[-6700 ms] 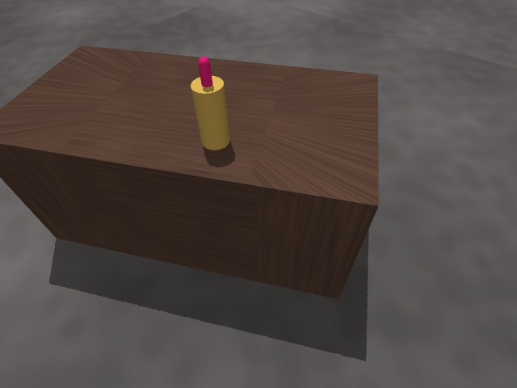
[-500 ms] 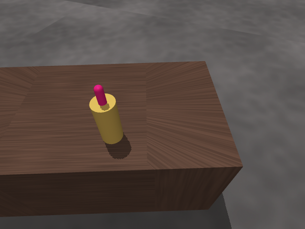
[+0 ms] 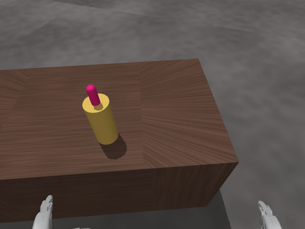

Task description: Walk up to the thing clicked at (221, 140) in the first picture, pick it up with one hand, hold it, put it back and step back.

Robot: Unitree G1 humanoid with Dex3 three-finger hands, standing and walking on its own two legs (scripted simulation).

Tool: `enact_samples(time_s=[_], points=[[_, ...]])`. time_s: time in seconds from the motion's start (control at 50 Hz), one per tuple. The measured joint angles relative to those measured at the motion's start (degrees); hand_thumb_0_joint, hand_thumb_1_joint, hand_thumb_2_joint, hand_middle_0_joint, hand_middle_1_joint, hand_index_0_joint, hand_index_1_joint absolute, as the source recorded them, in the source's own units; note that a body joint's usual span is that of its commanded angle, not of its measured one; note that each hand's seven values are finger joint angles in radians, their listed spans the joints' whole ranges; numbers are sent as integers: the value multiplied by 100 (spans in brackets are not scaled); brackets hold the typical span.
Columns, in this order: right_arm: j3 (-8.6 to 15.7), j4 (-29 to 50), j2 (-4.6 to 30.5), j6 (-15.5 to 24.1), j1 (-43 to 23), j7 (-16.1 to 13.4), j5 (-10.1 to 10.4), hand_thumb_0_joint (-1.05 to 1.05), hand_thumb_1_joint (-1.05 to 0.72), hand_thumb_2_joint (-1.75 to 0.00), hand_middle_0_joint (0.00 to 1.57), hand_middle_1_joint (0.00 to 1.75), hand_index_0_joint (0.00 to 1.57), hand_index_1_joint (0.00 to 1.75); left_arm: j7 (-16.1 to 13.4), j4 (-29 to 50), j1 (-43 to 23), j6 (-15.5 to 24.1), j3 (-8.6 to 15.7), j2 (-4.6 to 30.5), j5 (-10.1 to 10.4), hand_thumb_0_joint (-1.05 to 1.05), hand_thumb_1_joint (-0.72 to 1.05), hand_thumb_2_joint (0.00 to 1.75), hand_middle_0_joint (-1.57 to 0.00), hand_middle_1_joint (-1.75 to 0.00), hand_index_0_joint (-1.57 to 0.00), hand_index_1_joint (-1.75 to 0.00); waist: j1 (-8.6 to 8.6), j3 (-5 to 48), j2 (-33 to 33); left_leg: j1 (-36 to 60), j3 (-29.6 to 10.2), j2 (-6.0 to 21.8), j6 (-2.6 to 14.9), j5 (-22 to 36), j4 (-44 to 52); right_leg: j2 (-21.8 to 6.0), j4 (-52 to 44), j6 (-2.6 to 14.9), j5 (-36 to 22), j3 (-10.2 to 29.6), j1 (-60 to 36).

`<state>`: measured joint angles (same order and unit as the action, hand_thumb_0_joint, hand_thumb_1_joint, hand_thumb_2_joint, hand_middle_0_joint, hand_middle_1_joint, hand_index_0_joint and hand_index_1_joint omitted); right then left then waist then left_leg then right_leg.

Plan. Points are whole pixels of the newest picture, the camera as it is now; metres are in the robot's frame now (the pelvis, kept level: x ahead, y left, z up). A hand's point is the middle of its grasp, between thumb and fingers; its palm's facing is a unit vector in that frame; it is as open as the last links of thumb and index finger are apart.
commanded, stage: rise first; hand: left
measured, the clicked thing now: (100, 114) +0.50 +0.21 -0.04
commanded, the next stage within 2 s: go down in 1.06 s
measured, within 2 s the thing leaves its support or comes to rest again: neither
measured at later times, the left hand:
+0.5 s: hand (62, 217) +0.18 +0.25 -0.05, palm faces +0.25 -0.91 -0.32, open 17.4 cm
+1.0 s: hand (56, 218) +0.17 +0.25 -0.01, palm faces +0.27 -0.90 -0.34, open 17.6 cm
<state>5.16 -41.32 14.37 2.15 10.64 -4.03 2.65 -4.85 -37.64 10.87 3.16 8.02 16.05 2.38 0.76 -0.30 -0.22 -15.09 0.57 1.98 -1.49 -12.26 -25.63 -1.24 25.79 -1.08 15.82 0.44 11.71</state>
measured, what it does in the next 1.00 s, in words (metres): stands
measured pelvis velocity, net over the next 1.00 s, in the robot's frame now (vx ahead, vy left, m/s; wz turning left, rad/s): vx -0.01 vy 0.00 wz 0.01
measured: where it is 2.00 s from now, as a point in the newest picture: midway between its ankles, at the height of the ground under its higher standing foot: outside the picture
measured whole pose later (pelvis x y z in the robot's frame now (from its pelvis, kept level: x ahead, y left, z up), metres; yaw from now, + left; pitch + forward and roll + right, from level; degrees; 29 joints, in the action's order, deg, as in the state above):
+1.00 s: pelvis -0.01 +0.00 +0.00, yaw +1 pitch -3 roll +0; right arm 3.9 -34.1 12.8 4.6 14.4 -3.7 1.0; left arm -3.2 -10.2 23.0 6.5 9.5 15.5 2.3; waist 1.9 -2.6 -1.5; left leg -9.8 -0.1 1.9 -1.5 -11.4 -23.9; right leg -1.3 23.8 -1.0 15.0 -0.3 6.0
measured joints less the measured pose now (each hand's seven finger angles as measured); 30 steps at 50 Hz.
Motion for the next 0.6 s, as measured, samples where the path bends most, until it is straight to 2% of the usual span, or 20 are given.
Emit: enact_samples(time_s=[0.1,0.22,0.34,0.6], points=[[-38,267,-85,58,66,-30,-58,0,35,-9,6,6,6,5,-33,469,149,35,-7,-39,-37,0,-33,9,-5,-5,-5,-5,23,-86,-32,63,-5,0,5,-9,-7,0,-34,-6,-11,-6,-84],[-152,695,-132,112,264,-37,-78,0,45,-6,6,5,6,5,-25,1042,425,46,-22,-60,-37,-1,-46,5,-5,-5,-5,-5,45,-43,-42,224,-4,-6,9,-25,42,-7,-110,-10,-9,-9,-258],[-225,895,-182,110,407,5,-82,0,50,-4,6,5,6,5,27,1413,620,25,9,-65,-8,-1,-50,4,-4,-5,-5,-4,62,-30,-35,362,-6,-12,10,-32,80,-13,-156,-11,-5,-15,-402],[-157,929,-136,161,475,28,-123,-1,52,-4,6,5,6,5,87,2127,903,80,49,-85,2,-1,-53,4,-4,-5,-5,-5,70,-179,-111,484,-14,4,0,19,126,4,-194,2,-50,-24,-522]])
